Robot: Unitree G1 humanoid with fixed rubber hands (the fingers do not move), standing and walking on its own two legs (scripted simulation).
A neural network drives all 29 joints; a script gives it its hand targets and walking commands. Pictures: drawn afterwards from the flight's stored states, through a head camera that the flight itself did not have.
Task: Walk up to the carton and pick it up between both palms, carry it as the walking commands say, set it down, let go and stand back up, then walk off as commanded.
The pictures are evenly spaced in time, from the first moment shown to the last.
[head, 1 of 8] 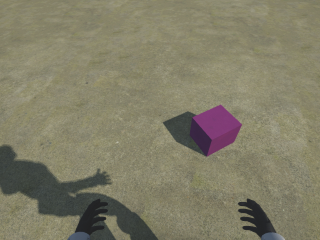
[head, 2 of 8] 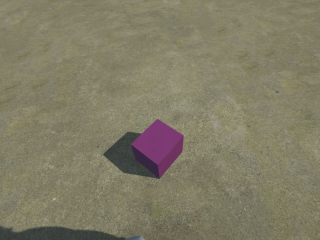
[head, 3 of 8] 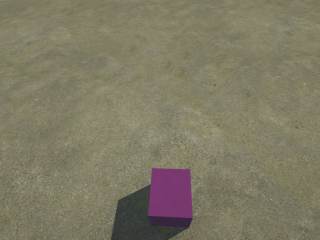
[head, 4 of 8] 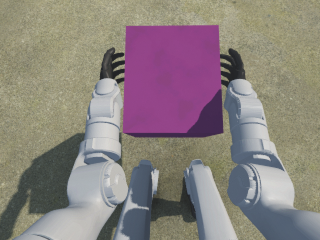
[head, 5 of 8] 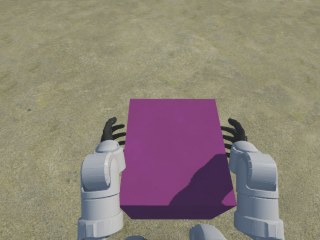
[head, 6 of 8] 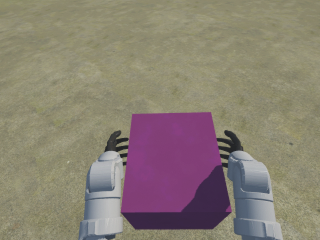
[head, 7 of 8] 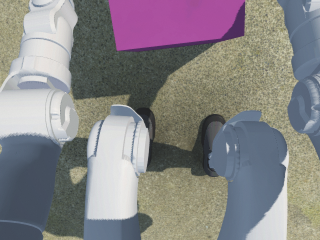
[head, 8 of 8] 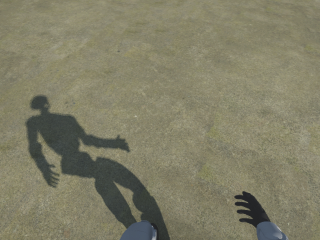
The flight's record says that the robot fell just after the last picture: no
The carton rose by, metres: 0.67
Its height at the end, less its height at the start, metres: +0.00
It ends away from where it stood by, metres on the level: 2.47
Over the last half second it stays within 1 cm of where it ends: yes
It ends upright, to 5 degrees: yes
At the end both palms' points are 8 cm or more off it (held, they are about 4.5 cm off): yes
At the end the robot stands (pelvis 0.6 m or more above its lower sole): yes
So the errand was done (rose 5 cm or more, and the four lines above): yes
